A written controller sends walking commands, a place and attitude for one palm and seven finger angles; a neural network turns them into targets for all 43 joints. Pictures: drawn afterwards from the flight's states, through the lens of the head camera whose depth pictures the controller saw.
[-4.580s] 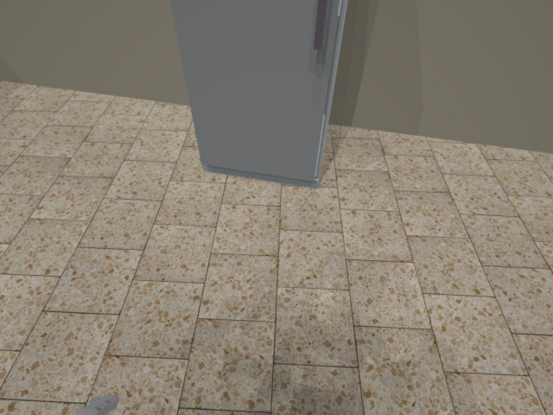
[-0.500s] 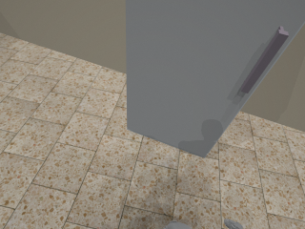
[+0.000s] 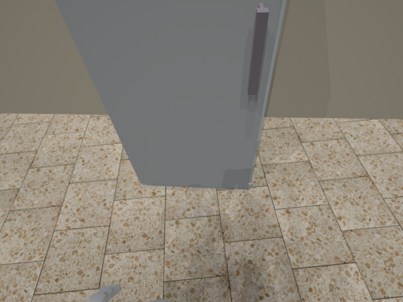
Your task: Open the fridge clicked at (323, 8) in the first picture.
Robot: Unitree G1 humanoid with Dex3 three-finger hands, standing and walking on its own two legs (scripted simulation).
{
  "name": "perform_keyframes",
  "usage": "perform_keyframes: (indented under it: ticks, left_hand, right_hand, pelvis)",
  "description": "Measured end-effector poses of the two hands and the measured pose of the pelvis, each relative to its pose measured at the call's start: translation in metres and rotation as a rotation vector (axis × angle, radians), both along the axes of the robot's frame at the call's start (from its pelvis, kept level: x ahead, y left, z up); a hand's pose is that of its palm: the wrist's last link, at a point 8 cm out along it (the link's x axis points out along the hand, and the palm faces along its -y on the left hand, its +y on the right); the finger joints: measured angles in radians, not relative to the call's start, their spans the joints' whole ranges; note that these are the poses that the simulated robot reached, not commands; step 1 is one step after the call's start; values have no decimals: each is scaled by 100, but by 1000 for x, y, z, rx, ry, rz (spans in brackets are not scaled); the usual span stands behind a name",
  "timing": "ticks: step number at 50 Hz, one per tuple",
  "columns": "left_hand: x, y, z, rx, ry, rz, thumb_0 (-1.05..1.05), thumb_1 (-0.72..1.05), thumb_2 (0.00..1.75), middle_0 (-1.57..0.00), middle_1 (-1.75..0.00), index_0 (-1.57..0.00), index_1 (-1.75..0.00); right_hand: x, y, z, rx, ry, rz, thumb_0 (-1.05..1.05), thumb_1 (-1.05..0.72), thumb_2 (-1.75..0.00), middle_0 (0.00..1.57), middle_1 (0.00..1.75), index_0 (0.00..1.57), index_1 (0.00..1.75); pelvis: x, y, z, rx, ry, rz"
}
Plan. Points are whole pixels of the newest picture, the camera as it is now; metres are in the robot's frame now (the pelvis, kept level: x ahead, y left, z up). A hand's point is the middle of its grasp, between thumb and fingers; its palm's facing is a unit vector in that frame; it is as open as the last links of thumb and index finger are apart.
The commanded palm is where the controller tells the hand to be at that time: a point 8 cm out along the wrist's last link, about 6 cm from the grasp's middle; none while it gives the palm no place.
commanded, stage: take the last steps up to it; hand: right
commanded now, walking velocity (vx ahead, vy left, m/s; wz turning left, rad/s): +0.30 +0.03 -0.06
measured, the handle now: (256, 52) +0.72 -0.15 +0.11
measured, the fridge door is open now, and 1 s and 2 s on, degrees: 0 0 0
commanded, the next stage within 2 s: come to a stop and stand still in 0.76 s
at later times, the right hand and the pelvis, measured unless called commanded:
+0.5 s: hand (268, 287) +0.18 -0.14 -0.16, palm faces +0.04 +0.98 -0.20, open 7.4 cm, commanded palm none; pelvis +0.10 +0.04 +0.00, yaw -2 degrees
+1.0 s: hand (282, 284) +0.19 -0.17 -0.19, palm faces +0.11 +0.99 -0.13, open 7.4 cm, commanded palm none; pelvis +0.24 -0.02 +0.00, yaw -1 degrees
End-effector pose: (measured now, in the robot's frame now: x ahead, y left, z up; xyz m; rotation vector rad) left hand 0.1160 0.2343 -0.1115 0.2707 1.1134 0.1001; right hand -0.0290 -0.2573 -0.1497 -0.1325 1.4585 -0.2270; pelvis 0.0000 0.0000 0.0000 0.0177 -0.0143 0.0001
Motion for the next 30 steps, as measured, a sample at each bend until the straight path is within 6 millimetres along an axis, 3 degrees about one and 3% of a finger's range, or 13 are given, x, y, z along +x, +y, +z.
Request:
perform_keyframes:
  ticks: [4, 9, 16, 20, 22, 24, 30]
  left_hand:
    - [-20, -12, 1, -16, 35, 25, 1, 91, 90, -20, -30, -21, -30]
    - [-57, -4, -5, -7, 121, 101, 0, 93, 90, -20, -30, -21, -30]
    - [-117, 9, -20, -36, 329, 203, 0, 92, 90, -20, -30, -21, -30]
    - [-133, 18, -35, -71, 437, 240, 1, 91, 90, -20, -30, -20, -30]
    - [-129, 23, -40, -85, 474, 236, 1, 91, 90, -20, -30, -20, -30]
    - [-112, 28, -40, -93, 476, 221, 1, 91, 90, -20, -30, -20, -30]
    - [-15, 36, -33, -94, 318, 171, 1, 91, 90, -19, -30, -20, -30]
  right_hand:
    - [16, -1, 6, 24, -40, 15, 1, -91, -90, 20, 30, 20, 30]
    - [53, 7, 10, 40, -96, 43, 1, -91, -90, 19, 30, 20, 30]
    - [133, 33, 15, 43, -185, 115, 1, -91, -90, 19, 30, 20, 30]
    - [184, 54, 15, 23, -263, 151, 1, -91, -90, 20, 30, 20, 30]
    - [199, 62, 15, 13, -300, 143, 1, -91, -90, 20, 30, 20, 30]
    - [202, 69, 17, 13, -311, 114, 1, -90, -90, 20, 30, 20, 30]
    - [187, 67, 22, -12, -217, 38, -1, -94, -90, 20, 30, 20, 30]
  pelvis:
    - [7, -6, 7, 7, 1, -14]
    - [21, -7, 10, -3, 2, -20]
    - [51, 9, 5, -25, 5, -16]
    - [76, 27, -6, -33, 4, -13]
    - [86, 34, -10, -18, -6, -26]
    - [97, 39, -7, -13, -14, -36]
    - [133, 43, 5, -8, -13, -45]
